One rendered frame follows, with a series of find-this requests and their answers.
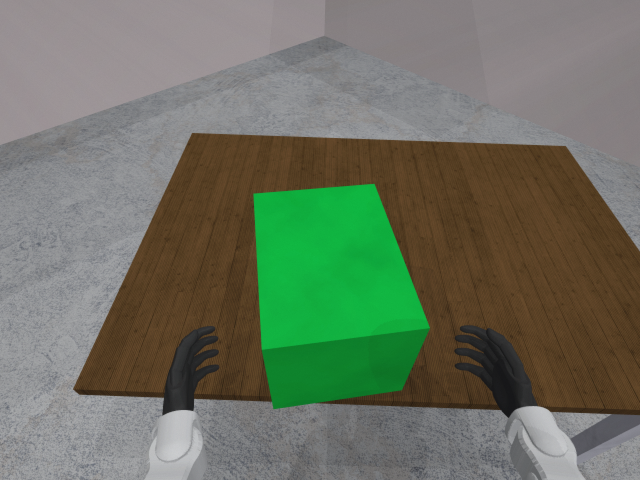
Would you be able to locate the left robot hand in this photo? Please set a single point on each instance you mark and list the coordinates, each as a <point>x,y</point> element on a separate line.
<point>182,377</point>

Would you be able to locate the carton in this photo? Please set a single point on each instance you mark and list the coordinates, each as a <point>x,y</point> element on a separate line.
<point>339,314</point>

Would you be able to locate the table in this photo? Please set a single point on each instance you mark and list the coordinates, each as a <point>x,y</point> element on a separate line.
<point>510,237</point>

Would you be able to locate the right robot hand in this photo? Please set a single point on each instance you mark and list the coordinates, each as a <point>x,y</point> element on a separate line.
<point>503,371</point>

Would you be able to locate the robot right forearm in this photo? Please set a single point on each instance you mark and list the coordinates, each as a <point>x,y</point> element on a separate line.
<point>539,449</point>

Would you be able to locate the robot left forearm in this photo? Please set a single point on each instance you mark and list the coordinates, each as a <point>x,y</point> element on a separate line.
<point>176,451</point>

